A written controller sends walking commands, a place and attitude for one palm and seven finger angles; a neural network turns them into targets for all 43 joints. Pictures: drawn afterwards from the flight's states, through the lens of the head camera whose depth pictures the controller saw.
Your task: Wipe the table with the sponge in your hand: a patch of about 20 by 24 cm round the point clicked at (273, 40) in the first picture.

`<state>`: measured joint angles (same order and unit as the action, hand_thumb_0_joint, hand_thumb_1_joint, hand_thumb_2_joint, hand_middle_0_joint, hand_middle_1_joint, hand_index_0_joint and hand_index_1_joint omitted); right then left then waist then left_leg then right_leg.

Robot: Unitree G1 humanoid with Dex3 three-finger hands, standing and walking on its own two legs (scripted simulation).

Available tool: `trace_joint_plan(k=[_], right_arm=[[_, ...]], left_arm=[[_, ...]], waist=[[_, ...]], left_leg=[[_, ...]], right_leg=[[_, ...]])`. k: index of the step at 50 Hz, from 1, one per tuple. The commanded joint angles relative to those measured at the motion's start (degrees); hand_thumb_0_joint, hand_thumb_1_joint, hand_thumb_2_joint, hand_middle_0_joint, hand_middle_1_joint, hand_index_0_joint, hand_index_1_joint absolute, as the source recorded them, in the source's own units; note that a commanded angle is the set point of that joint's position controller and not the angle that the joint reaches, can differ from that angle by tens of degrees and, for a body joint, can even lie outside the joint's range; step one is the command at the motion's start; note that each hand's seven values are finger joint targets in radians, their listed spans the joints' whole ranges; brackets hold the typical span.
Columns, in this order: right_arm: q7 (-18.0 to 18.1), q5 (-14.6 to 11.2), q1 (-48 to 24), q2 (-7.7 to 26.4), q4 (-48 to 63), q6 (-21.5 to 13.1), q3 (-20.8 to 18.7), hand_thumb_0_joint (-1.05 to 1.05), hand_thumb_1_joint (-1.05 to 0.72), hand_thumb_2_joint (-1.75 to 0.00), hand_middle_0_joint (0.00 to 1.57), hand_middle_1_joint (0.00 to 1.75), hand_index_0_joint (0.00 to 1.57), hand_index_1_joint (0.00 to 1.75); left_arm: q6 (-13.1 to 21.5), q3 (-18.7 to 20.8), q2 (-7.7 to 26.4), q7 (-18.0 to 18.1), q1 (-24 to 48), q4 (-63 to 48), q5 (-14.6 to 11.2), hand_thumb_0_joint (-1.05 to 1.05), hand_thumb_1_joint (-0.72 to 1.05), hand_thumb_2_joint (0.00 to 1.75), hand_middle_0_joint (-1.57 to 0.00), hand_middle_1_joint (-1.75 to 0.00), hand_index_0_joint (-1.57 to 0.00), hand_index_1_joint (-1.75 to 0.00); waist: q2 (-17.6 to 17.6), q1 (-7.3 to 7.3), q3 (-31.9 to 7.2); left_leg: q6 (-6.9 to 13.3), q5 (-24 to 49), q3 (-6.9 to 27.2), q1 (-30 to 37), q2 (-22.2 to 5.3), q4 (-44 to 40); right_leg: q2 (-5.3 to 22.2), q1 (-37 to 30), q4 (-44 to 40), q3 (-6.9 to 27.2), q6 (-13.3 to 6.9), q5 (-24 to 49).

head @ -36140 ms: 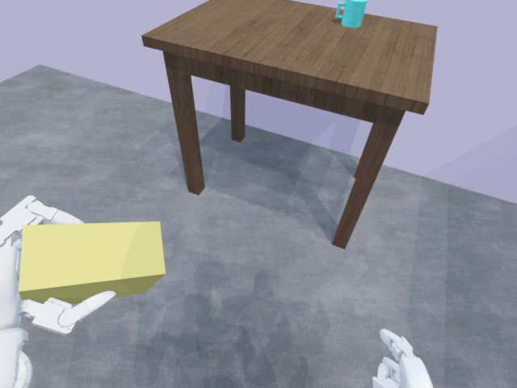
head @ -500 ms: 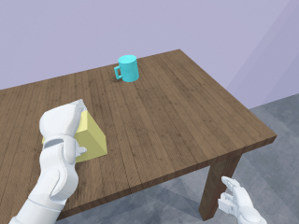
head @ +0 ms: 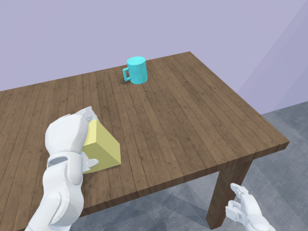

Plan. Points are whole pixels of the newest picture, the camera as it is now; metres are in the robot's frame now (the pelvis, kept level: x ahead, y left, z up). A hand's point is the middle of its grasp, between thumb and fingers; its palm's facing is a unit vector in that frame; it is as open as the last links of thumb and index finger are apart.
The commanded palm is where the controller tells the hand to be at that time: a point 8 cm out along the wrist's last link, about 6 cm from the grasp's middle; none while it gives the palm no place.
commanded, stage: slide across to the third lane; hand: left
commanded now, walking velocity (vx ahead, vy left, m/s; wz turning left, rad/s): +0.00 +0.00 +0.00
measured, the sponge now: (94, 152) +0.27 +0.21 +0.09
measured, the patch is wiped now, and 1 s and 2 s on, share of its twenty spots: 0.70 0.80 0.85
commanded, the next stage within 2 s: wipe forward along the third lane in 0.50 s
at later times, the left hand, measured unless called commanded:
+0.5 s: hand (119, 135) +0.28 +0.12 +0.16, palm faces +0.22 -0.33 -0.92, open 10.4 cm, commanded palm +0.24 +0.13 +0.21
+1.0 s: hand (124, 126) +0.32 +0.13 +0.15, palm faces +0.17 -0.22 -0.96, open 10.4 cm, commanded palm +0.28 +0.14 +0.19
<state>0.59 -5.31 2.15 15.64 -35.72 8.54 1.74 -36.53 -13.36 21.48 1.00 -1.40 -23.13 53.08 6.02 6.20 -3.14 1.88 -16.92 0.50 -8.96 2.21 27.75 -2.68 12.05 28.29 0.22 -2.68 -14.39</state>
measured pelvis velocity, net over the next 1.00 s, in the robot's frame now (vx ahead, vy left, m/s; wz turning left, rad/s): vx -0.01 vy -0.04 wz -0.02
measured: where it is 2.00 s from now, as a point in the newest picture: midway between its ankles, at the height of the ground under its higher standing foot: outside the picture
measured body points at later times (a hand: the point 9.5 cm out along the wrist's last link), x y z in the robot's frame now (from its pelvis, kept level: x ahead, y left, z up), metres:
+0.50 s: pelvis -0.01 -0.02 +0.00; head -0.04 -0.08 +0.45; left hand +0.26 +0.14 +0.21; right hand +0.24 -0.21 -0.08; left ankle -0.02 +0.10 -0.74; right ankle +0.01 -0.09 -0.74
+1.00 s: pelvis -0.01 -0.04 +0.00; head -0.05 -0.09 +0.45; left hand +0.30 +0.13 +0.20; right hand +0.23 -0.25 -0.07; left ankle -0.02 +0.10 -0.74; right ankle +0.01 -0.09 -0.74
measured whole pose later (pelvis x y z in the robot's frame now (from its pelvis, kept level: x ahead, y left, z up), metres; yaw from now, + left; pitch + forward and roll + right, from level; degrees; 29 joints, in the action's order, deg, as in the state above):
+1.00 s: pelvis -0.01 -0.04 +0.00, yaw -1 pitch -2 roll +1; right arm 1.7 -4.9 -0.4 15.1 -36.9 9.2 3.1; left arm -38.3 -18.4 18.4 -0.7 17.6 -1.8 50.1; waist 5.4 3.4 -3.9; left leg -0.4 -14.4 0.5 -8.3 -0.3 25.1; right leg -5.2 12.1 26.5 0.0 -5.7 -11.9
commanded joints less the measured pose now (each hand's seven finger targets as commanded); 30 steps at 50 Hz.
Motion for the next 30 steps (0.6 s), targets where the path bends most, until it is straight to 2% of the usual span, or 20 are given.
trace_joint_plan(k=[1, 3, 4, 6, 8, 9, 10, 12, 13, 14, 16, 18, 19, 20, 21, 23, 24, 26, 28, 30], right_arm=[[-0.7, -0.2, -15.6, 3.3, 12.6, -5.1, -0.3, 0.00, -0.90, -0.90, 0.20, 0.30, 0.20, 0.30], [-0.9, -0.4, -17.0, 3.2, 12.9, -5.5, -0.1, 0.00, -0.90, -0.90, 0.20, 0.30, 0.20, 0.30], [-0.8, -0.1, -16.1, 2.9, 13.2, -5.9, 0.0, 0.00, -0.90, -0.90, 0.20, 0.30, 0.20, 0.30], [-1.0, -0.1, -16.1, 3.1, 12.2, -5.4, -0.1, 0.00, -0.90, -0.90, 0.20, 0.30, 0.20, 0.30], [-0.9, -0.2, -17.2, 3.0, 12.2, -5.3, 0.0, 0.00, -0.90, -0.90, 0.20, 0.30, 0.20, 0.30], [-0.8, -0.1, -16.6, 2.8, 12.4, -5.2, 0.2, 0.00, -0.90, -0.90, 0.20, 0.30, 0.20, 0.30], [-0.9, -0.1, -16.6, 2.8, 11.7, -5.1, 0.2, 0.00, -0.90, -0.90, 0.20, 0.30, 0.20, 0.30], [-0.9, 0.0, -16.8, 2.8, 11.6, -4.4, 0.1, 0.00, -0.90, -0.90, 0.20, 0.30, 0.20, 0.30], [-1.0, 0.0, -17.7, 2.6, 12.2, -4.6, 0.2, 0.00, -0.90, -0.90, 0.20, 0.30, 0.20, 0.30], [-1.0, 0.2, -17.0, 2.4, 12.4, -4.6, 0.2, 0.00, -0.90, -0.90, 0.20, 0.30, 0.20, 0.30], [-1.4, 0.4, -17.0, 2.4, 12.0, -4.0, 0.0, 0.00, -0.90, -0.90, 0.20, 0.30, 0.20, 0.30], [-1.6, 0.2, -18.0, 2.5, 12.1, -3.7, 0.2, 0.00, -0.90, -0.90, 0.20, 0.30, 0.20, 0.30], [-1.7, 0.3, -17.4, 2.0, 12.6, -3.7, 0.3, 0.00, -0.90, -0.90, 0.20, 0.30, 0.20, 0.30], [-1.8, 0.2, -17.2, 2.1, 12.0, -3.6, 0.2, 0.00, -0.90, -0.90, 0.20, 0.30, 0.20, 0.30], [-1.7, 0.4, -17.1, 2.4, 11.8, -3.2, 0.1, 0.00, -0.90, -0.90, 0.20, 0.30, 0.20, 0.30], [-1.5, 0.2, -17.8, 2.4, 12.2, -3.1, 0.3, 0.00, -0.90, -0.90, 0.20, 0.30, 0.20, 0.30], [-1.4, 0.4, -17.3, 2.1, 12.3, -3.3, 0.2, 0.00, -0.90, -0.90, 0.20, 0.30, 0.20, 0.30], [-1.4, 0.3, -17.2, 2.3, 11.4, -3.1, 0.2, 0.00, -0.90, -0.90, 0.20, 0.30, 0.20, 0.30], [-1.2, 0.0, -18.0, 2.2, 11.9, -3.5, 0.3, 0.00, -0.90, -0.90, 0.20, 0.30, 0.20, 0.30], [-1.1, 0.1, -17.4, 2.0, 11.2, -3.9, 0.2, 0.00, -0.90, -0.90, 0.20, 0.30, 0.20, 0.30]], left_arm=[[1.5, -5.1, -2.2, -0.4, 12.1, -6.1, -3.4, 0.00, 0.10, 1.30, -1.20, -1.60, -1.20, -1.60], [1.4, -3.3, 0.3, -0.2, 14.7, -8.1, -2.8, 0.00, 0.10, 1.30, -1.20, -1.60, -1.20, -1.60], [1.6, -4.8, -0.9, -0.2, 16.6, -8.6, -2.6, 0.00, 0.10, 1.30, -1.20, -1.60, -1.20, -1.60], [1.3, -5.4, -2.0, -0.2, 14.9, -5.3, -3.2, 0.00, 0.10, 1.30, -1.20, -1.60, -1.20, -1.60], [1.2, -2.2, 1.6, 0.2, 17.2, -6.1, -2.7, 0.00, 0.10, 1.30, -1.20, -1.60, -1.20, -1.60], [1.1, -3.3, 0.2, 0.2, 18.5, -5.9, -2.9, 0.00, 0.10, 1.30, -1.20, -1.60, -1.20, -1.60], [1.2, -3.2, 0.8, 0.3, 19.3, -5.0, -2.6, 0.00, 0.10, 1.30, -1.20, -1.60, -1.20, -1.60], [1.3, -3.4, 0.7, 0.3, 21.0, -5.8, -2.8, 0.00, 0.10, 1.30, -1.20, -1.60, -1.20, -1.60], [1.2, -1.8, 2.4, 0.5, 21.5, -7.5, -3.1, 0.00, 0.10, 1.30, -1.20, -1.60, -1.20, -1.60], [1.1, -2.0, 2.0, 0.6, 22.1, -7.0, -3.1, 0.00, 0.10, 1.30, -1.20, -1.60, -1.20, -1.60], [1.0, -2.2, 1.5, 0.6, 20.5, -6.9, -3.5, 0.00, 0.10, 1.30, -1.20, -1.60, -1.20, -1.60], [0.9, -0.4, 3.7, 0.7, 21.9, -8.7, -3.6, 0.00, 0.10, 1.30, -1.20, -1.60, -1.20, -1.60], [0.8, -2.6, 0.8, 0.6, 21.3, -8.1, -4.0, 0.00, 0.10, 1.30, -1.20, -1.60, -1.20, -1.60], [1.0, -1.9, 1.8, 0.7, 20.5, -7.1, -4.0, 0.00, 0.10, 1.30, -1.20, -1.60, -1.20, -1.60], [0.8, -1.9, 1.6, 0.5, 20.3, -6.5, -4.5, 0.00, 0.10, 1.30, -1.20, -1.60, -1.20, -1.60], [0.8, 0.1, 4.2, 0.9, 22.9, -7.9, -4.2, 0.00, 0.10, 1.30, -1.20, -1.60, -1.20, -1.60], [0.8, -2.0, 1.8, 1.0, 23.5, -6.8, -4.2, 0.00, 0.10, 1.30, -1.20, -1.60, -1.20, -1.60], [0.7, -3.1, 0.9, 0.8, 23.9, -3.9, -4.4, 0.00, 0.10, 1.30, -1.20, -1.60, -1.20, -1.60], [0.8, -2.1, 2.8, 1.0, 27.3, -5.5, -4.1, 0.00, 0.10, 1.30, -1.20, -1.60, -1.20, -1.60], [0.9, -4.7, 0.3, 1.1, 28.7, -2.1, -3.5, 0.00, 0.10, 1.30, -1.20, -1.60, -1.20, -1.60]], waist=[[-6.7, -0.80, -6.0], [-6.8, -0.39, -7.9], [-7.7, -0.39, -9.5], [-8.9, -0.56, -7.2], [-9.9, -0.10, -7.3], [-9.8, -0.18, -7.7], [-9.7, -0.33, -7.6], [-8.3, -0.17, -8.4], [-7.7, 0.19, -8.7], [-8.1, 0.29, -9.7], [-7.7, 0.44, -10.5], [-6.3, 0.41, -10.5], [-7.3, 0.39, -10.8], [-9.0, 0.12, -9.8], [-8.7, -0.10, -9.1], [-8.8, -0.11, -9.1], [-9.2, -0.39, -10.1], [-9.3, -1.13, -7.8], [-8.1, -1.06, -8.8], [-8.5, -1.50, -8.8]], left_leg=[[1.1, 12.8, 2.3, -0.8, -1.8, -4.5], [1.0, 13.0, 2.6, -0.4, -1.9, -4.5], [1.2, 13.9, 2.1, -0.3, -1.5, -4.0], [1.0, 13.3, 2.1, -0.6, -1.8, -4.7], [0.9, 12.5, 2.1, -0.7, -1.9, -4.8], [1.0, 12.8, 1.4, -0.9, -1.7, -4.8], [0.8, 13.4, 1.5, -0.7, -1.6, -4.6], [0.7, 13.8, 1.2, -0.3, -1.6, -5.0], [0.8, 13.4, 1.3, -0.2, -1.6, -5.1], [0.9, 14.2, 0.9, -0.5, -1.5, -4.9], [0.8, 16.3, 0.7, 0.0, -1.4, -4.6], [0.6, 16.3, 0.8, 0.3, -1.5, -5.0], [0.9, 16.5, 0.2, 0.0, -1.4, -4.6], [0.8, 16.4, 0.3, 0.0, -1.4, -4.3], [0.9, 15.7, 0.0, -0.1, -1.5, -4.3], [0.8, 14.3, 0.1, -0.2, -1.3, -4.4], [1.1, 14.6, -0.5, -0.1, -1.1, -4.0], [0.8, 13.4, -0.5, 0.0, -1.1, -4.0], [0.9, 12.0, -0.4, 0.6, -0.9, -3.9], [0.8, 11.7, -0.6, 0.6, -0.8, -3.8]], right_leg=[[0.6, -4.0, -4.1, 1.3, -1.3, 8.4], [0.4, -5.2, -3.5, 2.9, -1.7, 8.6], [0.8, -6.1, -3.4, 1.8, -1.5, 9.4], [0.8, -5.5, -4.3, 1.5, -1.2, 9.1], [0.6, -5.8, -4.5, 3.4, -1.4, 8.0], [1.0, -6.2, -4.6, 2.2, -1.2, 8.2], [1.0, -5.9, -4.6, 2.7, -1.2, 8.9], [1.0, -6.7, -4.5, 2.8, -1.3, 9.8], [0.9, -7.3, -4.7, 3.9, -1.5, 9.0], [1.1, -8.1, -4.4, 2.8, -1.4, 9.9], [1.1, -9.5, -4.2, 3.5, -1.5, 13.6], [0.9, -9.5, -4.3, 5.0, -1.8, 13.2], [1.2, -10.0, -4.3, 3.8, -1.4, 13.6], [1.2, -9.0, -4.8, 4.7, -1.3, 13.5], [1.3, -9.0, -5.5, 4.8, -1.1, 12.9], [1.3, -8.6, -6.0, 6.7, -1.2, 10.3], [1.6, -9.2, -5.9, 5.8, -1.0, 10.7], [1.6, -7.1, -7.3, 6.2, -0.8, 8.8], [1.7, -6.6, -8.0, 7.7, -1.0, 5.5], [2.0, -6.0, -8.1, 6.5, -0.7, 4.5]])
